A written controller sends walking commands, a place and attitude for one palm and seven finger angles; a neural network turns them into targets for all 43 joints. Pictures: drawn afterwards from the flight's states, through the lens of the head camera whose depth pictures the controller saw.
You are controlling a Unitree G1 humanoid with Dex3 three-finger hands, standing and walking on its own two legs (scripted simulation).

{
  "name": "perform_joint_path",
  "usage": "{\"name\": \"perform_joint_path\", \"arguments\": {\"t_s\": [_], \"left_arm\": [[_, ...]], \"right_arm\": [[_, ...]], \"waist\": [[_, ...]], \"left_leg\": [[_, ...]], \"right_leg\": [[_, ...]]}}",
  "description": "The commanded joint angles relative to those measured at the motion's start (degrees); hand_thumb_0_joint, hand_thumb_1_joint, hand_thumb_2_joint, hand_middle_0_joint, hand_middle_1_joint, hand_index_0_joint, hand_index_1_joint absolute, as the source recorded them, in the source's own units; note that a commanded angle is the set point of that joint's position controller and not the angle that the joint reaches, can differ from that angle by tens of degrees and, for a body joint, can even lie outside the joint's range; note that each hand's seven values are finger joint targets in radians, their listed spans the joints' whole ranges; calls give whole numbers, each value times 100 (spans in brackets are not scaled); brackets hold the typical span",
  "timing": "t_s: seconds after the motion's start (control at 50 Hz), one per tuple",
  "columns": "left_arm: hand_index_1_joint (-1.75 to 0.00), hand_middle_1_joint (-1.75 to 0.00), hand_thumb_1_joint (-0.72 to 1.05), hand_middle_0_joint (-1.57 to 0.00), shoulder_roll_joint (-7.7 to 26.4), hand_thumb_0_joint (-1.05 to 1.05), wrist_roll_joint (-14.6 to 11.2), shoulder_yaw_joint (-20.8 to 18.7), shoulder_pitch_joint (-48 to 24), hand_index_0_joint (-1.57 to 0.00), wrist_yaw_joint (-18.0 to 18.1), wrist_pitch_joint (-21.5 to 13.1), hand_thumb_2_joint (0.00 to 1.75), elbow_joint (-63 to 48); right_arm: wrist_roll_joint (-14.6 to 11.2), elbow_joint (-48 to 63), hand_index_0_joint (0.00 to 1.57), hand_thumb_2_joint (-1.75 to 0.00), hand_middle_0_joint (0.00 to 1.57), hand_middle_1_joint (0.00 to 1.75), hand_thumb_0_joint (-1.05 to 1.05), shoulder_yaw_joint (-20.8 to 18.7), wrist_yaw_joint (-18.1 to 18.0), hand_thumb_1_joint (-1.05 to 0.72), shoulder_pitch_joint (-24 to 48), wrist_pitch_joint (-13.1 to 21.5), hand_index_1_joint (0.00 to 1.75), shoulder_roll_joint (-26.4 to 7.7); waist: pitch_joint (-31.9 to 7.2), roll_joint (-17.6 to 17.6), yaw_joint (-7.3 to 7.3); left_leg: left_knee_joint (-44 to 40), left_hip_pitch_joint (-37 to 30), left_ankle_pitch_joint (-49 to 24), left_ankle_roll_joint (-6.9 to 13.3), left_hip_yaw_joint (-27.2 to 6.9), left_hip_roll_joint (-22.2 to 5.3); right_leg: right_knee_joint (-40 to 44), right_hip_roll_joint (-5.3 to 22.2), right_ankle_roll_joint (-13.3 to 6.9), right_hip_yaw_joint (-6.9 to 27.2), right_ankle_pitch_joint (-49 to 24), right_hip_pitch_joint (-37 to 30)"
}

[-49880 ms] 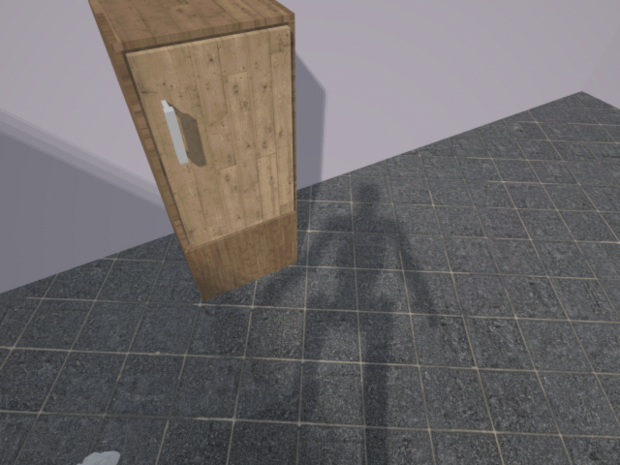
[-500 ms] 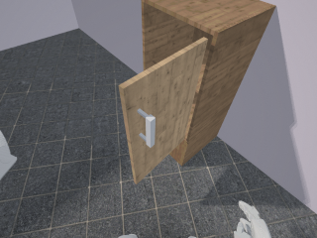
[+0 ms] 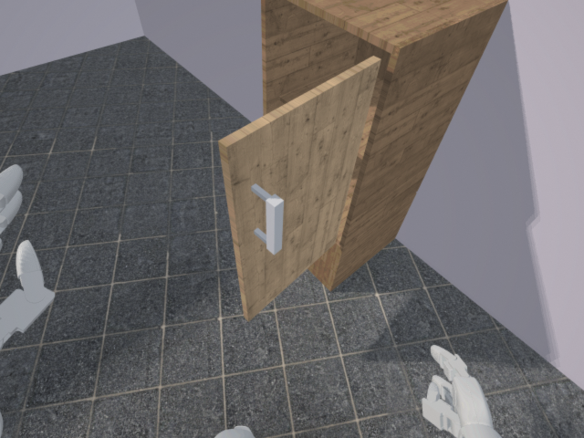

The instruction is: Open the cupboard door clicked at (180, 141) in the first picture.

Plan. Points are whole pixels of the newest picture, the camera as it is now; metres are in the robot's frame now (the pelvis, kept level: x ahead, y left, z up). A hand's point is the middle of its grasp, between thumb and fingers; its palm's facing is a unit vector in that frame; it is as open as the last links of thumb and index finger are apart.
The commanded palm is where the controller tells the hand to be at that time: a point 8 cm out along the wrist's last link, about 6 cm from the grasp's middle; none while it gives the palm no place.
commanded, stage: step back with the hand held close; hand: left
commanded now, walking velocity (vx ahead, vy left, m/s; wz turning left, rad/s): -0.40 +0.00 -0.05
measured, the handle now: (266, 220) +0.46 +0.07 -0.01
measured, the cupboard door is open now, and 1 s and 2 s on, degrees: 95 95 95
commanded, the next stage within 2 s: stop stepping back and stand still in 0.24 s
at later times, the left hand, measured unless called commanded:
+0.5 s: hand out of the picture +0.10 +0.23 +0.18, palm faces +0.33 -0.80 -0.50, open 7.4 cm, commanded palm +0.03 +0.27 +0.19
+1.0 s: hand out of the picture +0.04 +0.23 +0.18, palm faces +0.36 -0.81 -0.47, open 7.4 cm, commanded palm -0.01 +0.28 +0.19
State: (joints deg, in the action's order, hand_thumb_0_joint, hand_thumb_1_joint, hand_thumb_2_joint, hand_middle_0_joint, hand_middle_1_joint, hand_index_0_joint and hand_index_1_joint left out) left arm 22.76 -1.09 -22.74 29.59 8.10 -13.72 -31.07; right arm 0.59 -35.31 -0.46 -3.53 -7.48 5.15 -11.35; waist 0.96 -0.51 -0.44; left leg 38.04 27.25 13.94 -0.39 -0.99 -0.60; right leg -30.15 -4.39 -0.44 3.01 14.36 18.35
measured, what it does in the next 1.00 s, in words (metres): walks backwards: left foot, then right foot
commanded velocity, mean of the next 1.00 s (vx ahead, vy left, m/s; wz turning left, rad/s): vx -0.02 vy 0.03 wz -0.01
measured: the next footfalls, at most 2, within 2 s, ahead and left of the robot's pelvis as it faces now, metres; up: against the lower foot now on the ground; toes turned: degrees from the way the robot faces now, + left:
left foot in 0.08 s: +0.05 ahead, +0.09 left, +0.00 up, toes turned -1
right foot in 0.50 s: -0.20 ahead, -0.11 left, +0.00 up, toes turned -5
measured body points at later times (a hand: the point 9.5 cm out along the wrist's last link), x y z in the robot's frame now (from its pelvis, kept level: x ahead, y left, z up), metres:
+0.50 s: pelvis -0.13 -0.01 +0.00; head -0.10 +0.01 +0.45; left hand +0.07 +0.27 +0.20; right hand +0.05 -0.24 -0.06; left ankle +0.01 +0.09 -0.72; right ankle -0.24 -0.11 -0.74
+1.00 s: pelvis -0.17 -0.01 +0.00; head -0.18 -0.01 +0.45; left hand +0.02 +0.27 +0.20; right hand -0.05 -0.26 -0.09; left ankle -0.12 +0.10 -0.73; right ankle -0.24 -0.11 -0.73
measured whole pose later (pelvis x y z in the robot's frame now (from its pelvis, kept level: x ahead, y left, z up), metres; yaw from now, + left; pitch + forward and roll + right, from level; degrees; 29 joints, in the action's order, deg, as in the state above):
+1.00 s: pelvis -0.17 -0.01 +0.00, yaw -4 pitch +0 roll -1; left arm 23.9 -2.0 -24.2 33.2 8.4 -13.7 -27.1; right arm -0.1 -37.7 0.6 -3.8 -15.7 6.9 -11.5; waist -2.2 -0.4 -2.1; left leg 32.5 18.7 13.3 0.0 3.0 -2.5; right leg -29.1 -1.4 -1.4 -2.2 21.5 7.1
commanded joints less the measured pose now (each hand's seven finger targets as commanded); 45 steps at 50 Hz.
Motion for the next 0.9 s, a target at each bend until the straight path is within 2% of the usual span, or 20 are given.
{"name": "perform_joint_path", "arguments": {"t_s": [0.0,0.04,0.06,0.1,0.12,0.16,0.22,0.32,0.4,0.42,0.44,0.46,0.48,0.52,0.56,0.62,0.66,0.72,0.76,0.88], "left_arm": [[-30,-30,90,-20,1443,0,-11,-1160,266,-20,145,-215,90,-817],[-30,-30,90,-20,1379,0,-65,-1125,249,-20,139,-191,90,-912],[-30,-30,90,-20,1482,0,-54,-1202,197,-20,128,-247,90,-1099],[-30,-30,90,-20,1440,0,-184,-1148,534,-20,34,-246,90,-1146],[-30,-30,90,-20,1341,0,-169,-1015,355,-20,18,-242,90,-1452],[-30,-30,90,-20,1115,0,-189,-796,376,-20,84,-207,90,-1507],[-30,-30,90,-20,992,0,-157,-558,189,-20,126,2,90,-1509],[-30,-30,90,-20,1208,0,-207,-735,-160,-20,222,188,90,-1402],[-30,-30,90,-20,1423,0,-310,-1081,525,-20,258,228,90,-1513],[-30,-30,90,-20,1310,0,-337,-974,665,-20,215,191,90,-1526],[-30,-30,90,-20,1506,0,-298,-1099,731,-20,194,150,90,-1525],[-30,-30,90,-20,1773,0,-291,-1311,773,-20,204,75,90,-1484],[-30,-30,90,-20,1962,0,-274,-1525,443,-20,274,28,90,-1549],[-30,-30,90,-20,1298,0,-273,-938,15,-20,233,48,90,-965],[-30,-30,90,-20,1177,0,-166,-870,-113,-20,245,61,90,-414],[-30,-30,90,-20,1087,0,-73,-640,-562,-20,238,36,90,-82],[-30,-30,90,-20,1102,0,-76,-622,-600,-20,228,-12,90,-275],[-30,-30,90,-20,1359,0,-50,-930,-259,-20,230,-108,90,-622],[-30,-30,90,-20,1254,0,-50,-863,-294,-20,197,-176,90,-951],[-30,-30,90,-20,1234,0,-127,-1074,268,-20,208,-259,90,-580]], "right_arm": [[6,890,20,-90,20,30,0,-243,-136,-90,471,8,30,-519],[-52,905,20,-90,20,30,0,-223,-211,-90,341,-108,30,-692],[-77,980,20,-90,20,30,0,-311,-221,-90,350,-106,30,-823],[33,1081,20,-90,20,30,0,-353,-157,-90,305,71,30,-832],[127,1042,20,-90,20,30,0,-330,-107,-90,208,204,30,-786],[28,820,20,-90,20,30,0,-354,-35,-90,-7,420,30,-771],[36,661,20,-90,20,30,0,-322,19,-90,47,535,30,-800],[102,587,20,-90,20,30,0,-239,-91,-90,301,547,30,-741],[101,831,20,-90,20,30,0,-178,-52,-90,277,419,30,-737],[77,905,20,-90,20,30,0,-141,-34,-90,263,367,30,-678],[69,901,20,-90,20,30,0,-148,-7,-90,210,274,30,-664],[108,827,20,-90,20,30,0,-125,21,-90,180,184,30,-628],[172,771,20,-90,20,30,0,-86,25,-90,217,170,30,-693],[-80,649,20,-90,20,30,0,-189,16,-90,-156,308,30,-721],[-90,615,20,-90,20,30,0,-115,-94,-90,-24,319,30,-672],[-57,529,20,-90,20,30,0,-135,-229,-90,-20,409,30,-729],[-79,596,20,-90,20,30,0,-219,-262,-90,-100,478,30,-848],[-61,644,20,-90,20,30,0,-168,-253,-90,-261,461,30,-818],[-30,653,20,-90,20,30,0,-184,-192,-90,-161,503,30,-823],[-85,625,20,-90,20,30,0,-192,-74,-90,-238,499,30,-668]], "waist": [[-616,665,-41],[-711,-120,-73],[-1064,-886,70],[-1525,-1790,137],[-1443,-1646,136],[-1408,-782,160],[-1382,-886,88],[-1181,-1161,62],[-1192,-1651,91],[-1058,-1317,46],[-914,-504,-30],[-824,642,28],[-624,861,110],[-597,1249,-88],[-298,746,-94],[-58,391,-52],[-131,156,-29],[-621,-495,-75],[-491,-863,-14],[-569,487,-87]], "left_leg": [[39,-585,580,-38,-88,93],[-1788,-982,-1657,48,-272,-190],[-1932,-1023,-2883,201,-701,-778],[-2284,-1287,-3869,497,-1293,-1528],[-2392,-834,-3396,616,-1458,-1797],[-1899,-2046,-4134,808,-1001,-1724],[-2097,-2383,-3702,741,-800,-1570],[-2872,-1751,-982,767,-905,-1493],[-3151,-935,1338,200,-220,-714],[-2677,-801,1310,-7,54,-348],[-1440,-1066,980,-171,426,12],[373,-1409,407,-221,309,174],[1494,-631,532,-163,36,66],[2129,353,387,-135,-256,-27],[850,-47,238,-17,94,-239],[-689,-1099,90,164,594,-33],[-1164,-1573,-96,325,302,-212],[-1029,-1909,-2283,586,-307,-620],[-1584,-1372,-1645,655,-960,-1018],[-258,-940,-756,75,296,-114]], "right_leg": [[1069,1661,-624,1020,-2958,97],[301,671,-34,229,-2739,-355],[-114,158,196,-145,-1895,-754],[-1566,-142,155,-151,895,-518],[-2561,-144,117,50,1457,-573],[-2422,82,115,92,1366,441],[-2353,73,199,-147,1354,569],[-1861,49,146,-300,1486,-26],[448,-127,-108,-987,1222,-1449],[1342,-10,-179,-945,944,-1620],[1939,683,-416,-332,822,-925],[2538,1892,-832,1004,1336,401],[2460,2609,-1132,1529,658,603],[1570,2213,-941,1040,-823,-379],[1145,1843,-643,283,-1630,-484],[1007,1582,-436,156,-485,-127],[543,1258,-226,160,-529,-161],[-343,738,72,-312,-1917,-336],[-443,449,111,-552,265,-443],[959,1460,-405,698,-2031,-874]]}}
